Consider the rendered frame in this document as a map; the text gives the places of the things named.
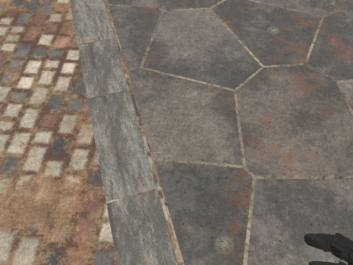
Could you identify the robot right hand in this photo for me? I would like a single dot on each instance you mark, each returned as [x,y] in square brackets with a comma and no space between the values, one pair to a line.
[338,245]

